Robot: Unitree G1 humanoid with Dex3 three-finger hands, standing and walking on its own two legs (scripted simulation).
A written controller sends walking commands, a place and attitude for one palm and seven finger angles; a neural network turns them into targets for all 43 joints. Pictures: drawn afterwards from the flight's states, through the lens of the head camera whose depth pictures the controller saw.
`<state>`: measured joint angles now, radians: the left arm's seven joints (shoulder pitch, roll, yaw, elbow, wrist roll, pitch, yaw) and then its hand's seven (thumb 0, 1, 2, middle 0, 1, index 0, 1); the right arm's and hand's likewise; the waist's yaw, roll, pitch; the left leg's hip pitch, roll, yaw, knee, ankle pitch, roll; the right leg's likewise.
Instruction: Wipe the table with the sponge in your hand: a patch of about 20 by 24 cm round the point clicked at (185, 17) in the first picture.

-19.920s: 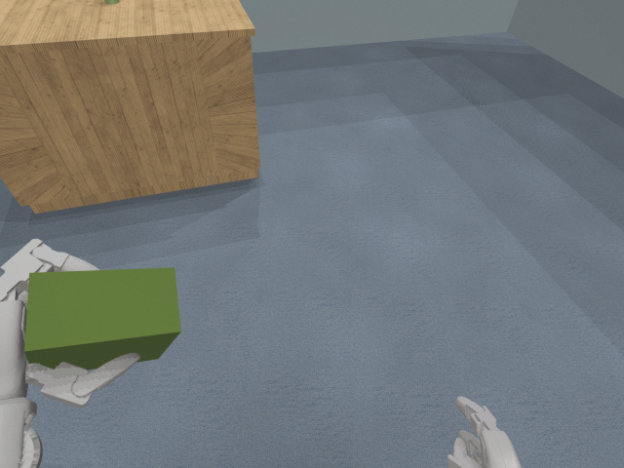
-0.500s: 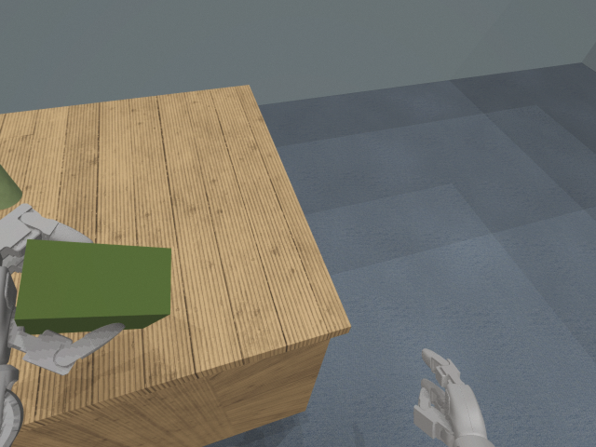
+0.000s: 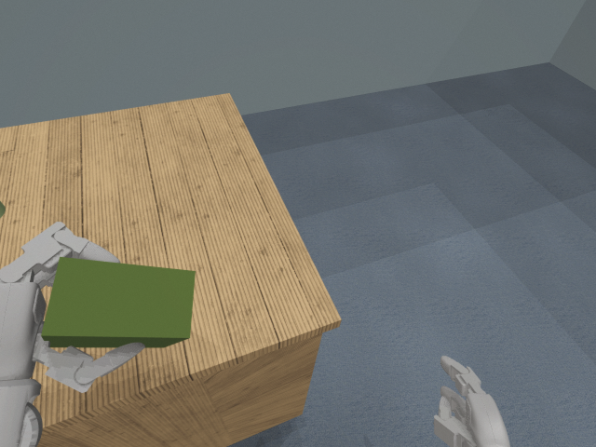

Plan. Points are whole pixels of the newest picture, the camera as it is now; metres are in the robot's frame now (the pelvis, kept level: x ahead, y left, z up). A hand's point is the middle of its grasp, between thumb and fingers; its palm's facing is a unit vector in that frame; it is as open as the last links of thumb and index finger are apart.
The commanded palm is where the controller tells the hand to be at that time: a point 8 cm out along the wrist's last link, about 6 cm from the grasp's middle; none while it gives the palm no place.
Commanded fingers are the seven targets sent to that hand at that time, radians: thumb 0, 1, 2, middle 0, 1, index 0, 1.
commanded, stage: look again from close up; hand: left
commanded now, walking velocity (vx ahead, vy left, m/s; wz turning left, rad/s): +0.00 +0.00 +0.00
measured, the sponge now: (139, 310) +0.23 +0.18 +0.13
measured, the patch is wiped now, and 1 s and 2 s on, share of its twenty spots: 0.00 0.00 0.00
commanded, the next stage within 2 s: come to a stop and stand still in 0.06 s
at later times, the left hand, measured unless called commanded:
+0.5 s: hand (90, 296) +0.23 +0.23 +0.15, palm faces +0.25 -0.87 -0.43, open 10.6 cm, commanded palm +0.17 +0.28 +0.18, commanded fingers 0.00 0.10 1.30 -1.20 -1.60 -1.20 -1.60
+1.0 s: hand (67, 274) +0.25 +0.25 +0.16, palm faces +0.34 -0.84 -0.42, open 10.6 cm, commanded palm +0.18 +0.28 +0.18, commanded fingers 0.00 0.10 1.30 -1.20 -1.60 -1.20 -1.60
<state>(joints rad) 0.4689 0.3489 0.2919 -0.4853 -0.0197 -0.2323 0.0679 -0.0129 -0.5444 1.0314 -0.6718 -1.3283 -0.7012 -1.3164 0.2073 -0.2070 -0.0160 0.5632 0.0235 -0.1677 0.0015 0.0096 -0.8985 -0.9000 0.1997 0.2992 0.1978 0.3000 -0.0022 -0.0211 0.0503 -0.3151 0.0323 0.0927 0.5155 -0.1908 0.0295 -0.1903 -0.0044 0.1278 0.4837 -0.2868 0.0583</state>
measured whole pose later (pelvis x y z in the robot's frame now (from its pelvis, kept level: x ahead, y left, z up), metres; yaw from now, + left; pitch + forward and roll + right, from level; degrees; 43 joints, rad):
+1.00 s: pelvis +0.02 +0.00 +0.01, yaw -1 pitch +0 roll -1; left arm 0.45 0.41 0.39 -0.51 -0.03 -0.19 0.11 -0.01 -0.55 1.03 -0.68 -1.32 -0.71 -1.30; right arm 0.16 -0.18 0.00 0.56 0.02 -0.13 -0.04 0.01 -0.90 -0.90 0.20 0.30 0.20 0.30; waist 0.01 -0.05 0.09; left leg -0.28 0.04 0.10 0.48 -0.20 0.03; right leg -0.13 -0.02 0.09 0.39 -0.26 0.06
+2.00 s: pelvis -0.02 -0.04 -0.01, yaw +5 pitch -2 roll -1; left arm 0.21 0.52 0.26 -0.31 0.15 -0.06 0.06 -0.01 -0.55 1.03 -0.69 -1.30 -0.72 -1.29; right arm 0.13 -0.21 0.03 0.65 -0.01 -0.10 -0.04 0.01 -0.90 -0.90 0.20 0.30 0.20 0.30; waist 0.07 0.03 0.05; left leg -0.36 0.04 -0.02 0.56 -0.17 -0.02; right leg -0.22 0.00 -0.06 0.58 -0.33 -0.01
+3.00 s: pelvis +0.00 -0.01 +0.00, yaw +3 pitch +0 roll -1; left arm 0.16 0.63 0.20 -0.34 0.57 0.43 0.04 0.00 -0.54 1.03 -0.68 -1.31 -0.71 -1.30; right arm 0.05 -0.23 0.06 0.59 0.06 0.08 -0.07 0.01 -0.90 -0.90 0.20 0.30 0.20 0.30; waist 0.10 0.10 -0.01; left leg -0.34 0.01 0.01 0.52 -0.19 0.01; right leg -0.19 -0.03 0.00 0.50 -0.31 0.03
